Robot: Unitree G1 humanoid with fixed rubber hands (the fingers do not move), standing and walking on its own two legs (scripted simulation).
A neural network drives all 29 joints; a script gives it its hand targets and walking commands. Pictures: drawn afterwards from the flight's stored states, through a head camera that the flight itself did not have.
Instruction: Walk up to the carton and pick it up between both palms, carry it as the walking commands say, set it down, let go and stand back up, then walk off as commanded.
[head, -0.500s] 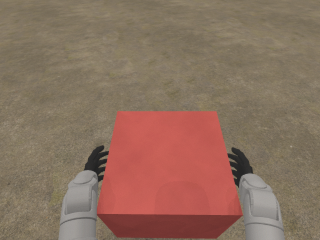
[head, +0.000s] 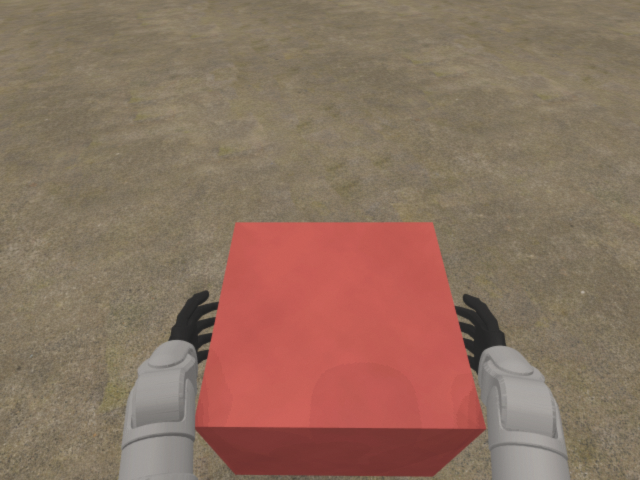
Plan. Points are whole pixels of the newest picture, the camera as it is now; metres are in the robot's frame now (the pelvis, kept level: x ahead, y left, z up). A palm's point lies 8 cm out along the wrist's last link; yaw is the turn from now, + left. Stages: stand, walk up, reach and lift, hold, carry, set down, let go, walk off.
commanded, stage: hold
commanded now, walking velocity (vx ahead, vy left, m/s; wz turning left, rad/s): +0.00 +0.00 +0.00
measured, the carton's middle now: (333, 348) +0.32 +0.00 -0.03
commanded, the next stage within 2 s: carry in 0.28 s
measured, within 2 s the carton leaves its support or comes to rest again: neither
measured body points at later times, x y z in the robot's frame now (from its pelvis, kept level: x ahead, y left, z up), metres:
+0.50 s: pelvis -0.01 +0.03 -0.02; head -0.02 +0.03 +0.43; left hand +0.27 +0.23 +0.04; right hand +0.30 -0.16 +0.05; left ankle +0.00 +0.13 -0.75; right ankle +0.01 -0.13 -0.75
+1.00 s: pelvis -0.04 +0.06 -0.02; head -0.09 +0.05 +0.42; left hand +0.18 +0.27 +0.07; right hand +0.21 -0.11 +0.07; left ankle +0.00 +0.13 -0.75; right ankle -0.04 -0.05 -0.75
